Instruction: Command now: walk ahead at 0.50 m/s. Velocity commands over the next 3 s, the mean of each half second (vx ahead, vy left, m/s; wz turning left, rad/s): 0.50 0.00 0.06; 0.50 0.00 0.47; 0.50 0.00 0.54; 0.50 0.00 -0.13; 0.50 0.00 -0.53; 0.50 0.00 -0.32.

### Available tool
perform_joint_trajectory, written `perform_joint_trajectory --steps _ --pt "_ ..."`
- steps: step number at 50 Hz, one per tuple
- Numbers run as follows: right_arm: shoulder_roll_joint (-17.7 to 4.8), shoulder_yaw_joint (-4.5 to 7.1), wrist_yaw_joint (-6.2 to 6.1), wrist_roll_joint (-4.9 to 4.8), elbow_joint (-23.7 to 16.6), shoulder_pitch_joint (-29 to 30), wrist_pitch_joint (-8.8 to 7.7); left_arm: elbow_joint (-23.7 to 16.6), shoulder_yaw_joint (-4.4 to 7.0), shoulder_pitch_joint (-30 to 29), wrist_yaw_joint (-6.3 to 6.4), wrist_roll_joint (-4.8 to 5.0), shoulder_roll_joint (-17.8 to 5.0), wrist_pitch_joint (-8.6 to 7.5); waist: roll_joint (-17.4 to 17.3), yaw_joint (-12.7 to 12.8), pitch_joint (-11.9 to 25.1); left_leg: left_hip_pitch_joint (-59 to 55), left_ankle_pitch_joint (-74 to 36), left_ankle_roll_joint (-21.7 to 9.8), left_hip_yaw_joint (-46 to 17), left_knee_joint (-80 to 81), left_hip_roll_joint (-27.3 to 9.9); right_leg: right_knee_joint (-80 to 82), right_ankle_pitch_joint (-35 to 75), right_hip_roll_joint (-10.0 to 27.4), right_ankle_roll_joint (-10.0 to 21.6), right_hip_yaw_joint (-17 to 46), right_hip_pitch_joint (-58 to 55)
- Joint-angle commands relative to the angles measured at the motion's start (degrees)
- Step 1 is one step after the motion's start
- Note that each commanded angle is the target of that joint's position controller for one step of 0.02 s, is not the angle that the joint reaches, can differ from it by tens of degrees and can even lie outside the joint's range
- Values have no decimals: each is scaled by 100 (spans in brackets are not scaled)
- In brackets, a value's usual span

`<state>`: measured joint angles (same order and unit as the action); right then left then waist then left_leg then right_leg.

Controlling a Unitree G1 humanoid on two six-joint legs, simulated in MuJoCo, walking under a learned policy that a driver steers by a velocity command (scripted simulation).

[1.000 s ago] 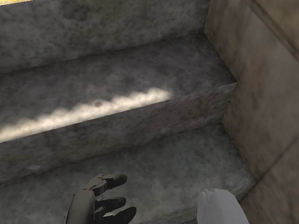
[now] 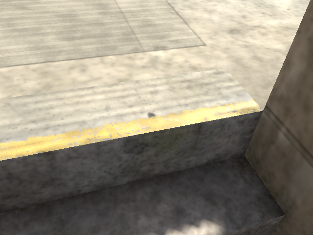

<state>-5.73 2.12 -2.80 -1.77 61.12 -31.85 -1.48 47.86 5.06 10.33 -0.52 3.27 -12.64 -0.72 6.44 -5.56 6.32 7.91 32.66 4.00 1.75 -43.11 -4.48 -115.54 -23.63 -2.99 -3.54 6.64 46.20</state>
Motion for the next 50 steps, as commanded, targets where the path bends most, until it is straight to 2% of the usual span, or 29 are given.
perform_joint_trajectory --steps 1,3,5,7,9,10,12,14,16,19,20,22,24,25,26,29,31,32,33,35,36,37,40,41,44,46,48,49,50 --pt "-1027 90 -316 -111 -583 1015 -318 -1056 -288 -366 85 -130 79 155 -2049 971 -2138 -492 -5597 -1573 -1959 2444 -2383 488 -1179 698 71 1167 2524" --pt "-1374 254 -324 -82 -852 1245 -206 -1443 -429 -936 -14 -349 38 152 -1504 894 -2022 -421 -6335 -1058 -894 2742 -2075 1580 -1091 1002 214 456 2199" --pt "-1652 383 -350 -130 -1015 1232 -85 -1530 -474 -1319 -40 -166 -13 -158 -772 882 -1678 -319 -9527 -806 419 2380 -611 4005 -1039 482 676 -1283 525" --pt "-2319 613 -308 123 -1281 737 168 -1749 -332 -1250 -75 -347 -140 -321 -1274 700 -486 -1131 -11829 -1058 -543 865 -991 7639 -221 484 871 -1463 -1452" --pt "-1913 598 -404 -25 -1476 834 23 -1121 -111 -206 101 -522 -331 -97 -1884 861 -122 -900 -8908 -632 -421 -1189 -255 11847 3915 676 814 -643 -3807" --pt "-1177 550 -218 76 -969 -56 -104 -359 -145 530 -31 -493 -386 -130 1424 535 -355 4123 -1078 224 59 -5184 1081 10185 7337 1791 1526 357 -7416" --pt "-207 233 -168 -10 -1638 1557 -588 362 -84 1773 -72 -785 -653 -207 1277 1058 -174 6731 903 -315 -650 -10193 1439 8727 11573 2139 1614 -253 -7433" --pt "76 -131 121 50 -2309 2550 -731 820 72 1884 -61 -669 -642 -152 -107 1290 152 9268 625 -632 -604 -10798 1088 8525 8107 2197 1294 -287 -8289" --pt "593 -542 362 -105 -2847 2349 -655 562 -151 -261 -123 -820 -155 -68 16 73 -38 8273 -146 -875 -1047 -9785 745 9225 6480 2016 868 -1008 -5717" --pt "-1081 -78 403 288 -2087 -152 -182 -707 -245 -3215 145 -967 -1286 -86 -269 -1736 898 923 -2888 -266 1090 -6444 1887 10984 10758 1369 1143 -2794 -640" --pt "-966 -10 18 325 -2017 163 -140 -614 -175 -3025 -3 -855 -1599 -153 -366 -1332 1052 617 -2172 -398 760 -5961 1752 11076 12934 1688 921 -2311 -1224" --pt "-2077 334 -28 139 -1618 -318 -188 -535 -104 -2014 168 -215 -1606 23 -744 -1153 616 1858 -2786 -783 247 -2322 1423 9216 13382 1579 1062 -1668 -4683" --pt "-1239 117 248 50 -1889 1131 -234 -1004 -268 -1239 440 -181 -1109 -107 -729 -390 75 2700 -3495 -1123 -71 1481 1263 7288 9962 1304 391 -1642 -6128" --pt "-1678 234 169 279 -2439 3254 -505 -1080 -236 298 530 -292 -401 58 -4031 1407 -431 1658 -4655 -3080 -3254 907 69 3922 1316 -262 -427 -68 -2431" --pt "-901 130 87 636 -2097 2001 -492 -1244 -312 -437 257 -471 -459 -126 -2380 599 945 439 -4389 -3260 -4446 852 -37 1286 790 -407 -83 469 -1358" --pt "-359 136 -234 53 -1656 610 -204 -1926 -445 -2246 173 -621 -145 -496 -1873 -254 -143 1285 -4360 -2557 -2783 -1142 670 -657 -2280 -70 -142 897 300" --pt "-1155 476 -404 -148 -2302 2094 -28 -1797 -572 -1525 9 -323 15 -634 -809 723 -443 2631 -5429 -2172 -1960 -12 852 1936 -2649 252 -73 716 -1427" --pt "-1330 709 -313 -424 -2889 3422 142 -1272 -421 161 -64 -396 -285 -559 282 1808 -607 4519 -4174 -1262 -1592 -701 1232 7136 -1093 1521 617 1276 -3900" --pt "-904 777 -242 -420 -2809 2945 328 -577 -258 517 -40 -343 -257 -396 1791 1746 -752 6248 -352 -849 -1342 -2397 1864 9316 4100 1705 838 348 -6060" --pt "-920 632 56 167 -2804 461 519 -801 -498 -2000 107 -638 242 -470 1378 -82 -50 3993 1887 -454 -1032 -6350 1036 10480 7522 1521 256 -715 -4762" --pt "-723 652 83 -69 -2970 -200 749 -829 -235 -2525 33 -1327 -670 -725 -492 -229 1136 3834 1760 52 -2258 -8110 1036 9035 10810 3572 1274 1904 -6013" --pt "-704 541 108 -167 -2604 -613 797 -865 -125 -2574 -3 -1309 -661 -717 -1506 -353 1063 4885 2033 170 -2802 -8626 941 8455 11111 4366 1542 2285 -6596" --pt "-497 260 297 143 -2615 160 755 -591 126 -1683 -210 -680 -1316 -142 -718 -211 -712 6530 1625 -181 -2454 -7788 1033 8393 7775 3470 1024 900 -6552" --pt "-814 319 338 170 -2926 412 717 -689 107 -2051 -181 -742 -1377 -7 383 -737 -1324 5787 1112 -126 -1948 -7082 1059 8816 7105 2758 605 -243 -5059" --pt "-1006 443 -134 468 -2938 -142 813 -939 -19 -3493 -106 -409 -898 14 1293 -1693 -852 2745 -1108 -266 -463 -4665 597 9847 5692 1856 486 -1771 -2928" --pt "-1268 615 -96 227 -2434 -1031 397 -1059 -7 -3235 74 -341 -929 10 1514 -1799 65 610 -1698 -473 306 -3132 720 9244 5256 1331 431 -2183 -3032" --pt "-1256 743 94 344 -1583 -2388 287 -1528 -262 -3802 192 -266 -237 -146 336 -2141 60 -331 -3132 -1044 90 -445 626 6745 5144 1094 574 -2008 -3303" --pt "-820 576 112 400 -1270 -2737 178 -1828 -465 -4141 187 -66 257 -205 -892 -2225 -665 108 -4384 -1540 -323 1760 279 3827 1768 495 447 -1977 -2967" --pt "-548 307 205 458 -1522 -1589 51 -1800 -639 -3566 174 118 1004 -264 -1678 -1178 -1063 419 -4778 -1818 -325 1547 305 475 -817 56 497 -1666 -1828"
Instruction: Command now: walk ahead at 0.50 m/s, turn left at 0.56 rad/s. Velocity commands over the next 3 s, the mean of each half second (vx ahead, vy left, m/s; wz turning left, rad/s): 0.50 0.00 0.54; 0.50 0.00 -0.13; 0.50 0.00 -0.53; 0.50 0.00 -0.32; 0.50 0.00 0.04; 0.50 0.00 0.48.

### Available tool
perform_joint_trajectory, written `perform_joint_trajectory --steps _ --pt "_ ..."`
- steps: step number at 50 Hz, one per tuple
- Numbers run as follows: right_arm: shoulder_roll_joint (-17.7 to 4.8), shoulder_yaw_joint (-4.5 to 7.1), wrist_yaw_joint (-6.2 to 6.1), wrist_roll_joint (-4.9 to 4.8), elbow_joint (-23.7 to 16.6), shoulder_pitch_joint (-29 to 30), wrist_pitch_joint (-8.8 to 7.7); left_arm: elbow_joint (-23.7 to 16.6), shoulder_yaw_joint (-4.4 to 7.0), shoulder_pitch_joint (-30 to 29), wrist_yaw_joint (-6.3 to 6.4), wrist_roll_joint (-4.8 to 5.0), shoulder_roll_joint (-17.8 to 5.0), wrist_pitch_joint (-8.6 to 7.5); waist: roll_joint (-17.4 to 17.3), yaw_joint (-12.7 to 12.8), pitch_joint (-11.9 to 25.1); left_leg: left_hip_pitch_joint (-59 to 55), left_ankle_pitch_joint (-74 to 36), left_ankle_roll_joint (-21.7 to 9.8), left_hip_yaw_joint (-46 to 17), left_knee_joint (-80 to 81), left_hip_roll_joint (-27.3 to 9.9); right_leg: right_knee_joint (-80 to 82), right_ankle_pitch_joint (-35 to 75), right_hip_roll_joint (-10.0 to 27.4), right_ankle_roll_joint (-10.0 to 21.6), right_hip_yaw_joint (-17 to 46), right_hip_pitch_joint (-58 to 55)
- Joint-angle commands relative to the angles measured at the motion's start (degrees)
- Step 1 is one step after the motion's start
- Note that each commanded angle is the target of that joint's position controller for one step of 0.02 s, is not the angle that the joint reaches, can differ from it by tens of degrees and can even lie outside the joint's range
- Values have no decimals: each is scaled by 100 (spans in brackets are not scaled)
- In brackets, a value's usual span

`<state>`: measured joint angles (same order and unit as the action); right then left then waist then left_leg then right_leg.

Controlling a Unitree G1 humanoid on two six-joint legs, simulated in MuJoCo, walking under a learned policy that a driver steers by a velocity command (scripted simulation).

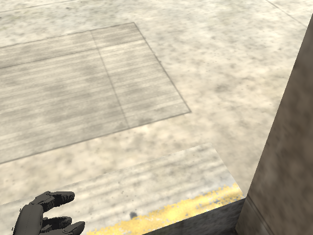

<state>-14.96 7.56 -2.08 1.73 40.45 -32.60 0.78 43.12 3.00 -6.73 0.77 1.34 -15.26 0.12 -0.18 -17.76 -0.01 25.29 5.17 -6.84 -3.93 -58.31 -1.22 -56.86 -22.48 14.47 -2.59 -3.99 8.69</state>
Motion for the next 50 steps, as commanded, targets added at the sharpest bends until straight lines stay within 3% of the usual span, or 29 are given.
perform_joint_trajectory --steps 1,3,5,7,9,10,12,15,16,17,18,19,20,22,24,27,28,29,30,32,33,34,35,36,37,39,41,43,50 --pt "-325 -325 314 240 -269 505 -358 -1159 -206 937 75 294 974 -297 -2610 2274 52 -1391 -2181 -1321 -2233 2196 -212 -6251 -368 -2153 359 546 3182" --pt "-43 -364 341 33 -360 -31 -220 -1013 -143 465 -145 72 352 -608 -1860 1434 239 -1729 -3164 -1593 -1896 2213 -487 -7162 -872 -1913 197 223 4083" --pt "168 -382 70 -130 -241 -234 -197 -1568 -276 -265 -202 -54 566 -523 -1173 1309 455 -937 -271 -1641 -3364 2724 -872 -6564 -985 -1535 145 1042 4229" --pt "244 -351 -268 -95 -246 262 -376 -1817 -361 -634 -215 64 478 -214 -830 1499 390 -94 2284 -1360 -4220 3326 -1228 -4992 -946 -1343 472 1488 4129" --pt "-620 -132 -346 -228 -207 1297 -476 -1647 -441 -75 -83 -238 617 -131 -40 1960 435 959 3371 -929 -3380 3786 -1066 -2775 263 -1232 533 619 2722" --pt "-752 -114 -441 -242 -332 1540 -398 -1539 -344 83 38 -317 382 -128 -8 1979 268 1476 2743 -721 -2968 3949 -845 -1683 928 -1229 457 570 1857" --pt "-767 -193 -466 -24 -282 1766 -337 -1108 -217 813 328 -19 169 -49 -978 2231 309 1837 1539 -582 -2458 3909 -748 -895 703 -1337 359 12 589" --pt "-76 -409 -410 -217 -579 2047 -213 -358 -141 1812 374 -186 367 29 -1076 2242 -248 1327 626 -243 -1906 2320 -270 2267 457 -1209 639 311 647" --pt "351 -569 -295 -265 -702 1914 -191 77 -108 2297 223 -377 535 38 -41 2234 -114 1801 682 -63 -1100 490 385 2779 887 -1239 570 163 -40" --pt "770 -764 -178 -171 -893 1898 -265 256 -17 2837 189 -472 382 -36 1403 2420 208 2938 2205 318 -477 -2631 1155 2987 1309 -183 1055 1750 -746" --pt "1005 -802 -161 -303 -954 709 -423 -80 -42 2258 179 -732 -69 -201 2328 1494 717 3421 2391 629 -759 -5899 1251 3765 3165 1341 1906 4296 -527" --pt "667 -787 -156 -241 -984 507 -468 -65 6 1998 255 -476 -277 -234 2066 1455 999 3935 1917 825 -1234 -7515 611 4618 72 1680 2356 5313 -470" --pt "334 -796 -149 -351 -1354 1159 -392 4 85 1742 413 -205 -465 -224 1414 1365 364 4593 1561 964 -1277 -8543 170 4390 -1460 1354 2129 4461 -269" --pt "-15 -903 73 -188 -1623 2287 -473 157 45 2136 428 -285 -341 -215 -358 1857 -153 4888 969 902 -1324 -7212 -36 4086 -805 392 1747 3006 -328" --pt "195 -946 195 -378 -1630 2946 -416 433 38 2355 264 -521 -79 -333 -475 2115 -479 4495 932 864 -1088 -6467 -183 3983 1144 284 1726 2069 164" --pt "428 -1125 341 -356 -1669 2784 -79 -55 117 1175 353 -265 -680 -268 -674 1380 -69 2218 487 877 -264 -2479 -1119 3927 1941 -193 1229 252 1499" --pt "479 -1157 351 -351 -1750 3350 -42 111 258 1598 341 -141 -898 -278 -562 1650 -97 1142 437 701 516 -1399 -891 4610 1584 -104 1331 180 2086" --pt "415 -1108 307 -380 -1645 3516 32 274 218 2104 336 -253 -898 -190 -324 1942 -82 195 792 732 1029 -563 -643 4888 1761 -63 1633 143 2277" --pt "633 -1121 314 -279 -1810 3186 -46 269 209 2081 327 -174 -1071 -191 759 1559 402 -1022 737 631 682 136 -251 4640 4423 -103 1550 405 2035" --pt "-110 -645 121 -277 -1222 1016 -38 66 205 1590 292 -143 -1103 -169 1594 447 1319 -1816 -116 508 -195 3197 -519 2521 6346 -336 799 184 -112" --pt "-48 -677 179 377 -1111 1731 -190 -681 88 751 176 -68 -600 -161 1726 467 851 -1808 -2298 846 -65 4827 -322 1894 6286 -359 493 523 -203" --pt "-604 -542 170 570 -731 1902 -46 -711 -1 1604 176 -319 193 -99 -1159 1587 1427 -3048 -7431 657 -610 3265 -1192 2 915 -1054 192 190 967" --pt "-353 -625 137 738 -528 1416 -55 82 -54 3602 -47 -443 528 -108 -1363 1977 2372 -3672 -9489 13 -1295 2504 -2282 -2474 -375 -1617 -281 1945 1583" --pt "-145 -656 139 793 -860 2546 -103 -33 97 3166 -262 -125 227 3 -673 1823 2535 -3604 -9340 -312 -2351 2981 -2747 -4482 -231 -1878 -566 2387 2420" --pt "-325 -565 221 724 -1029 3477 -148 -289 401 3002 -242 -85 -122 137 -172 2122 1941 -3135 -7890 -721 -1857 3263 -2895 -5885 -606 -2117 -634 2325 3016" --pt "-473 -430 284 611 -873 3871 -316 -599 510 2981 9 -129 -190 326 -122 2493 1104 -2669 -6258 -784 -925 3587 -2680 -5690 -249 -2068 -656 2217 3498" --pt "-370 -433 140 496 -533 3742 -419 -488 447 3130 108 -125 -177 455 -349 2640 1016 -2548 -5754 -706 -422 3791 -2679 -6021 15 -2017 -542 2162 3237" --pt "-548 -237 -18 260 -86 2555 -282 -178 367 3433 166 -102 -3 398 -211 2200 517 -2267 -1404 -254 223 3989 -2311 -5691 809 -1935 -119 2025 3446" --pt "-487 -322 34 170 -140 2998 -222 -967 167 2960 538 -281 480 506 -1160 2225 -425 -1504 -643 -406 495 4627 -2714 -5565 1505 -1881 -358 2023 4304"
Over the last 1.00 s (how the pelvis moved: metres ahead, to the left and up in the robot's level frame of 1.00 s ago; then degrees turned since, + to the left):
0.19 -0.09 0.24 12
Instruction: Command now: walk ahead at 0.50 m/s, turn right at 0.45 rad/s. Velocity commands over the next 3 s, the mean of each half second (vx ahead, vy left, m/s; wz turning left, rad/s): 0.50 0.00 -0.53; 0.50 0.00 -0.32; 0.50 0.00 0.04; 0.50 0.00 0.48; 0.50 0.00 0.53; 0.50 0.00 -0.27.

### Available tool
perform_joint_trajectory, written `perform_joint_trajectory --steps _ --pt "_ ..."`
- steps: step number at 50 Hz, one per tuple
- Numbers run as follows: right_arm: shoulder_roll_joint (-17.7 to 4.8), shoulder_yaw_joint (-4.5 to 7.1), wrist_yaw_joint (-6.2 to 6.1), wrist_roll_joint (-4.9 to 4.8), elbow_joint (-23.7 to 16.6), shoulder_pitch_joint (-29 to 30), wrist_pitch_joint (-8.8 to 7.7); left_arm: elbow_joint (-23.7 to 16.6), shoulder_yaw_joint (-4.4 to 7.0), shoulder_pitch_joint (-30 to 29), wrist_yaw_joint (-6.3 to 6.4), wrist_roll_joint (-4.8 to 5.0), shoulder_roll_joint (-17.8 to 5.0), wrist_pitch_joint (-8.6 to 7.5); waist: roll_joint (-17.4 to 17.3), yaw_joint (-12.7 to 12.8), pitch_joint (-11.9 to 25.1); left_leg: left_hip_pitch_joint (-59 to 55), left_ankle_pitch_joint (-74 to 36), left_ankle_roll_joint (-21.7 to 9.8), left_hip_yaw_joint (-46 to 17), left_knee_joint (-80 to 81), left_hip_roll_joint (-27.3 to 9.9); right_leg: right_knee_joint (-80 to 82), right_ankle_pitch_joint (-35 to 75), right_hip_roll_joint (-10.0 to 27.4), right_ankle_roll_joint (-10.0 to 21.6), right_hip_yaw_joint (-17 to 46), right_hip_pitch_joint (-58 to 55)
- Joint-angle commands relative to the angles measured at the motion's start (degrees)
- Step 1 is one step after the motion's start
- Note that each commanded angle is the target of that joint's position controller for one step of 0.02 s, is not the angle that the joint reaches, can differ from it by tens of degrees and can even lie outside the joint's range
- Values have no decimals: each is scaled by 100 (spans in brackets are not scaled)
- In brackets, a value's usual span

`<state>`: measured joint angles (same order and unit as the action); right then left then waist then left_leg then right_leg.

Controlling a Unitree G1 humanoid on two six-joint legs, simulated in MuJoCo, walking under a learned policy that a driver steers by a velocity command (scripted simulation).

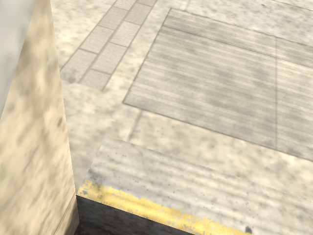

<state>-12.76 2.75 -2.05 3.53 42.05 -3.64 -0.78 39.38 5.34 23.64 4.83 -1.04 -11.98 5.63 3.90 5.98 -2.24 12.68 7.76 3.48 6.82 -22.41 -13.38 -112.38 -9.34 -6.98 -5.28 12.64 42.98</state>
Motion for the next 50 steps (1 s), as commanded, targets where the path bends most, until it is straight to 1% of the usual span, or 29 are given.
perform_joint_trajectory --steps 1,2,4,7,8,11,12,13,15,16,19,21,24,26,27,29,32,34,36,37,38,40,41,42,43,45,46,48,50 --pt "-747 180 59 -76 -297 42 -154 -681 -36 -63 109 -15 75 -130 -1709 -145 87 -522 -306 -1519 -628 1089 -1590 -197 189 430 -73 138 1091" --pt "-717 141 18 -334 -382 -289 -106 -789 -122 -444 104 151 74 -283 -1968 -226 161 -633 1071 -1337 -291 1204 -1290 495 128 715 -94 -374 1111" --pt "-1010 242 -90 -474 -662 418 60 -456 -182 -15 -29 233 218 -457 -2437 252 586 277 1784 -871 626 1662 -638 2809 118 1045 -53 -1254 -901" --pt "-1208 229 -233 -593 -850 523 28 -336 -227 256 -226 128 167 -332 -3182 450 627 201 1873 -539 689 2110 -592 5105 -508 1399 435 -1443 -2763" --pt "-1075 214 -239 -656 -857 530 -34 -297 -183 294 -325 163 27 -318 -2950 450 240 -127 2185 -509 566 1743 -531 6474 -439 1539 727 -1308 -2531" --pt "-508 77 -164 -514 -751 64 52 41 -203 344 -716 -22 -100 -484 -399 50 -438 -367 1214 -126 509 -1045 -388 9056 966 1326 1152 -1302 -2235" --pt "-259 31 -74 -206 -1154 -130 121 -162 -165 -170 -771 16 -577 -533 1897 -441 -515 716 2887 461 502 -2981 543 8188 3652 1238 1127 -902 -2218" --pt "168 -40 1 -350 -1097 -719 -5 -433 -45 -98 -565 127 -1287 -583 1898 -685 414 2327 2584 589 -266 -5623 699 8117 1350 1836 1786 313 -2989" --pt "409 -160 153 -580 -1408 420 -201 -388 285 -523 -516 -147 -2173 -641 1138 -289 111 3779 1742 598 -1293 -8424 698 10059 -1755 2760 1832 2554 -2129" --pt "307 -193 93 -461 -1316 501 -230 -392 282 -550 -436 101 -1866 -610 918 -220 -134 4517 1198 554 -1211 -8621 535 9854 -1659 2645 1770 2150 -2588" --pt "-361 17 112 -352 -767 -239 -288 -333 61 273 -174 -13 -899 -306 914 22 288 4787 56 423 -1129 -9476 864 9589 -1759 2363 2035 1988 -3645" --pt "-277 32 125 -313 -423 -708 -211 -210 64 434 -66 25 -754 -258 718 -152 291 4794 -92 295 -1083 -9633 1006 9637 -1606 2188 1959 1507 -3937" --pt "-149 69 160 -371 -265 -599 -222 1 63 576 -82 42 -699 -282 804 -183 30 5284 169 225 -986 -9736 1114 9654 -1189 2109 2034 890 -4088" --pt "242 -46 57 -511 -213 -565 -133 215 111 923 -64 260 -718 -265 746 -184 -346 5648 520 222 -822 -9669 1074 9914 -1428 2015 2138 817 -3874" --pt "431 -84 49 -539 -264 -335 -119 293 104 1027 -76 252 -686 -379 1259 -82 -507 6362 1066 98 -571 -10832 1179 10031 -1280 2143 2251 1023 -4125" --pt "549 -193 71 -497 -349 -372 -178 468 85 946 -18 179 -649 -428 1184 -203 -636 7111 1352 61 -904 -11652 971 9990 -705 2296 2227 967 -4248" --pt "567 -362 36 -393 -606 -394 -178 542 155 899 -37 346 -974 -338 193 -341 -434 7249 1415 58 -936 -10866 564 10169 -1258 2282 2091 807 -3877" --pt "534 -419 -42 -366 -999 47 -221 442 179 439 -8 202 -1077 -313 54 -493 -487 6350 910 170 -566 -9440 403 10862 -1123 2178 2059 612 -2887" --pt "1026 -697 53 -412 -1338 853 -151 407 213 303 -23 283 -1123 -257 852 -397 -423 3789 2135 -286 404 -6839 480 12315 -1057 2189 2169 53 -1611" --pt "580 -455 29 -575 -1192 178 -211 397 145 272 -149 415 -1226 -341 1291 -696 -143 2320 2359 -565 689 -6468 883 12167 1676 1976 2142 -406 -1634" --pt "70 -238 0 -446 -1038 -773 -188 603 195 278 -292 355 -1622 -481 1725 -1241 688 1210 2909 -684 885 -7173 1519 11553 7077 2318 2226 -533 -2136" --pt "-663 10 123 -283 -913 -2150 -147 988 178 -275 -497 448 -1786 -556 1890 -2313 1375 1131 2870 -1116 -663 -4637 1569 8959 10745 2441 1585 -900 -4111" --pt "-869 83 162 -81 -602 -1817 -100 1049 164 895 -423 682 -1173 -490 -2 -1349 1622 600 3208 -1346 -1795 -3514 1370 8011 10068 2199 1612 -571 -3474" --pt "-1390 262 52 69 27 -3080 38 1121 -12 672 -527 568 -852 -635 -2968 -1731 2296 -413 4650 -2106 -5068 -830 -84 6184 4466 1292 1336 -681 -2195" --pt "-1467 334 -254 77 59 -2942 90 1008 -25 -15 -695 310 -507 -802 -3205 -1722 1990 235 5504 -2142 -7063 738 -581 3092 723 11 1046 254 -1451" --pt "-826 169 -393 -175 111 -1869 18 309 -364 -1142 -763 334 300 -964 -2215 -1234 924 1083 3968 -1407 -5141 -202 -665 -125 167 -106 1038 114 376" --pt "-408 108 -275 -175 357 -1718 -40 60 -503 -1576 -730 183 521 -953 -1509 -1086 437 1196 3332 -1248 -4002 -797 -494 -720 110 119 1146 28 1136" --pt "658 -136 -128 -125 938 -1698 -84 -158 -574 -1181 -735 215 482 -901 -1017 -652 -64 1371 2810 -974 -2837 -920 8 -1247 84 71 1282 -34 1559" --pt "740 -151 -31 -170 1157 -1796 -111 -53 -555 -521 -718 360 429 -878 -846 -413 -180 1161 2235 -1039 -2331 -394 -72 -1157 383 44 1250 94 1895"
Over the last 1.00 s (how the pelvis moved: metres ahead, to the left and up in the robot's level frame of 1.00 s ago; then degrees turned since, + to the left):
0.00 0.14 0.03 12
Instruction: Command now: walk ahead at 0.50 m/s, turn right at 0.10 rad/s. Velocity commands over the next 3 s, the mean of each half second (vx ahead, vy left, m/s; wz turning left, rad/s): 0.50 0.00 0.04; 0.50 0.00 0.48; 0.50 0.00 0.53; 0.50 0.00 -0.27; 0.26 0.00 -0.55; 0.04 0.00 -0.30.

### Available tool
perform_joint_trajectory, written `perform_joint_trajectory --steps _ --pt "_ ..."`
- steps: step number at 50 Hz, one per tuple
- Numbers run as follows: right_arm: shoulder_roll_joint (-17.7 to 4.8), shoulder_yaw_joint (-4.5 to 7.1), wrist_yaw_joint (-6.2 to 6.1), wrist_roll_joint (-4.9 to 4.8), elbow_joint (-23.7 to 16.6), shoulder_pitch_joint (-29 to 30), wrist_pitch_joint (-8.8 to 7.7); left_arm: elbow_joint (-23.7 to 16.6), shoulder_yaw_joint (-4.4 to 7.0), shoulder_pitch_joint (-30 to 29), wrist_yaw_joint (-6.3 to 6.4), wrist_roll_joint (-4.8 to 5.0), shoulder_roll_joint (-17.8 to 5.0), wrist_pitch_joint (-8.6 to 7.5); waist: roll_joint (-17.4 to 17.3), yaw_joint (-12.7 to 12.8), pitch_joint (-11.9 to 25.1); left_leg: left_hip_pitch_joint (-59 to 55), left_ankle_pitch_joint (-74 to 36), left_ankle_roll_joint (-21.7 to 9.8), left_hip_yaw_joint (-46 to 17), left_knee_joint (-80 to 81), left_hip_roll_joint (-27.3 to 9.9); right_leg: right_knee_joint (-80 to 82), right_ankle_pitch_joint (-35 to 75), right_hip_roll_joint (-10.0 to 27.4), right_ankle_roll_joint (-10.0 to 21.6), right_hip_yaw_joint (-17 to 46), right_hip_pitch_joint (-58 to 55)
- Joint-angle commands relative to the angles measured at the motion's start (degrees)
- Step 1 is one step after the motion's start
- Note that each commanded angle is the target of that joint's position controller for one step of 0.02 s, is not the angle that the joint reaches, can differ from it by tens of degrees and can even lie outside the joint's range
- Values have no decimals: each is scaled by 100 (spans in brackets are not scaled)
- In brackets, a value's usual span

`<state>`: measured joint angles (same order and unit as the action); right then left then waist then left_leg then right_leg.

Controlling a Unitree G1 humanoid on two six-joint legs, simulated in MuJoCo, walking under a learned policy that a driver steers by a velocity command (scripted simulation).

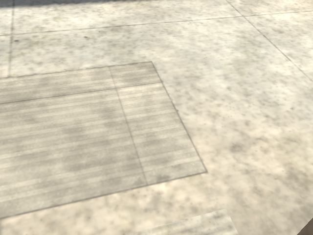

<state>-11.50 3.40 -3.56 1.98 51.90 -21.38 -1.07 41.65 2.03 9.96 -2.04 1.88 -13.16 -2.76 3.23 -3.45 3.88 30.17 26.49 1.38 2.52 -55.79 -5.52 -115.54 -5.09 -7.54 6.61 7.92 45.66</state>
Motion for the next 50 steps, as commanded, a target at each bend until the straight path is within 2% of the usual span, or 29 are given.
perform_joint_trajectory --steps 1,3,4,9,11,14,16,18,20,21,22,23,25,26,27,29,30,31,32,34,35,36,37,38,39,41,45,47,50 --pt "424 -164 183 -52 313 -108 -126 -274 -221 950 -12 55 532 -35 -839 608 -874 -679 422 -865 -1563 3218 -844 -612 -122 235 -4 432 1940" --pt "207 -110 183 -4 304 26 -158 -430 -219 703 73 33 474 43 -799 648 -1025 -479 574 -860 -1068 3473 -830 83 -33 490 -308 238 2179" --pt "118 -122 154 232 261 79 -160 -529 -214 155 93 53 404 129 -795 466 -1083 -341 422 -972 -875 3658 -857 67 208 502 -496 6 2198" --pt "-433 88 189 24 283 -193 -345 -276 -15 -300 409 185 451 439 -1053 147 -1303 -1000 490 -1490 -985 4673 -1376 -608 -5 1068 -923 -480 2414" --pt "-600 192 -34 -83 462 -1099 -317 -450 -71 -536 510 24 611 442 -876 -109 -1240 -2487 314 -1529 -1075 4708 -1497 -561 -363 1190 -919 -478 3143" --pt "-250 125 -161 -29 536 -1008 -211 -713 -348 -1125 314 16 1158 372 -1708 -83 -1071 -3277 -1040 -1185 -437 4828 -1524 -418 -928 1580 -917 -543 3343" --pt "-167 163 -197 -135 267 -804 -87 -1144 -513 -1507 124 -238 1197 312 -1247 71 -846 -3963 -1314 -1042 -359 4818 -1480 786 -1321 2010 -917 -320 3573" --pt "-114 125 -105 -38 -200 278 282 -1260 -594 -1369 -88 -301 1090 254 -1321 733 -280 -1425 -4627 -1195 576 5445 -889 3589 -495 1638 -727 -1226 -699" --pt "80 25 182 80 -92 -1010 481 -885 0 42 14 -336 -270 106 -847 896 769 -929 -7341 -829 -59 2665 -117 5740 -106 1059 -668 -1056 -4249" --pt "-568 228 384 -231 -580 -354 475 -1005 189 539 144 -579 -483 -5 -1210 1644 1200 123 -6912 -447 -313 1405 -128 6819 -390 1251 -457 -161 -6039" --pt "-488 257 413 -223 -1114 1050 270 -299 506 1710 197 -799 -1245 68 -141 2092 1094 1065 -2752 -21 -1411 -39 569 7750 2917 1692 -263 585 -7018" --pt "-386 199 295 -509 -1693 2306 -47 757 525 2116 383 -173 -727 49 296 2045 -761 983 101 -91 -240 -2477 509 11089 3334 2069 24 129 -5069" --pt "801 209 332 -687 -1245 609 -313 884 260 474 477 -633 -724 -57 1305 445 -1290 2440 3199 -410 -881 -7167 1445 10415 7477 2311 -711 -1099 -5220" --pt "829 281 383 -816 -899 -1068 -264 812 316 373 377 -908 -697 -175 969 102 -935 3037 3098 -173 -1455 -7759 1746 8535 9505 3410 -257 -969 -5764" --pt "666 241 423 -799 -846 -1192 -47 978 434 426 253 -912 -785 -114 109 93 -506 3511 2943 -335 -1865 -8050 1251 8654 7277 3956 -69 -616 -6188" --pt "796 -59 390 -683 -1415 -846 435 584 315 -1365 -14 -366 -764 -25 804 -784 -600 4673 2621 -362 -1985 -8454 195 9599 3140 4094 -71 -745 -5836" --pt "465 -40 352 -494 -1454 -1027 702 153 124 -2715 -121 -393 -562 54 701 -1374 -776 4059 2786 -216 -1979 -7833 76 10155 3751 4431 -158 -1141 -5152" --pt "560 -122 218 -325 -1560 -1542 893 148 295 -2900 -126 -4 -1207 72 1055 -1642 -307 3446 2417 -232 -1817 -8195 -693 10832 2894 5263 61 -688 -4406" --pt "318 -73 216 -100 -1454 -2054 896 -53 374 -3734 -143 12 -1552 270 622 -2341 -408 2827 1475 -311 -1244 -5572 -722 11220 1212 4019 -328 -1942 -4477" --pt "-630 423 -86 -125 -1381 -1670 691 -239 364 -3482 105 -321 -1526 483 594 -1973 -740 -183 -420 -713 417 -3970 677 11426 4470 2683 -333 -3051 -2665" --pt "-913 625 -103 33 -1134 -2496 623 -173 296 -3550 168 -227 -1685 557 854 -2495 -296 -1140 -422 -882 407 -4340 883 10331 7050 3016 -256 -2872 -2804" --pt "-1204 743 24 177 -949 -3105 602 -210 229 -3513 178 261 -1506 643 -68 -2732 -134 -984 -470 -1239 -307 -3023 1145 8611 6108 3176 -332 -2425 -3337" --pt "-891 552 236 123 -632 -2495 346 -92 115 -2838 106 706 -886 640 -1035 -2004 -242 -245 -87 -1358 -1498 -105 1675 6936 248 2257 -656 -1921 -4167" --pt "-1190 346 302 -87 -1217 -166 167 -239 -2 -1285 -88 584 -47 726 -3755 164 -1066 1791 1686 -1652 -4572 3198 1648 4722 -1958 881 -1083 -1070 -4146" --pt "-1224 146 298 -251 -1722 864 -38 -181 14 -456 -193 436 153 603 -4480 1017 -1010 2327 3340 -1482 -5774 4579 1362 3157 -1784 547 -1051 -258 -3927" --pt "-1452 284 341 -394 -1573 895 7 -362 39 -694 -272 0 -185 336 -2806 951 -654 2498 2472 -1260 -3958 3625 1350 2273 -2201 184 -932 -1171 -3793" --pt "-211 127 188 -246 -1303 83 -270 -809 -10 -1210 -67 -648 -343 35 -1759 68 -361 1375 1315 -1013 -3744 1829 1420 3785 -2325 91 46 -324 -3247" --pt "181 97 -14 -377 -1096 -1204 -434 -1259 -10 -1914 -72 -789 -236 -154 -1255 -669 -150 -70 953 -1389 -4516 1918 1037 2821 -2240 -21 2 37 -2032" --pt "-343 208 -76 -404 -1165 -1580 -430 -1791 -17 -2430 -21 -429 176 -140 134 -726 147 -1714 1212 -1843 -5087 2443 685 2128 -1726 -290 -511 115 -612"
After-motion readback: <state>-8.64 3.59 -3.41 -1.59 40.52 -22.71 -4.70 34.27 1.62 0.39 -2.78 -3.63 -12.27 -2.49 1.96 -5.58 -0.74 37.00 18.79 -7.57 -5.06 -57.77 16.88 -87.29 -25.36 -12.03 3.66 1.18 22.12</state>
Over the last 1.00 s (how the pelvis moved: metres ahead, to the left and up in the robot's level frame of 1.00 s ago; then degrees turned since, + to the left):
0.13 -0.12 0.14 -24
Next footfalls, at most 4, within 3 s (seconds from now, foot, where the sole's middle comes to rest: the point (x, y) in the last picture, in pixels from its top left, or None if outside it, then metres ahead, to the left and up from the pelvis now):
0.36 right None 0.21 -0.22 -0.48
0.48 right None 0.13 -0.28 -0.72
0.72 left None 0.38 0.13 -0.51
1.26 right None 0.33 0.00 -0.51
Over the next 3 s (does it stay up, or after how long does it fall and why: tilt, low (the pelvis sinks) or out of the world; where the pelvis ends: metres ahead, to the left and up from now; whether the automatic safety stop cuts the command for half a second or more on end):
stays up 0.75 0.29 0.26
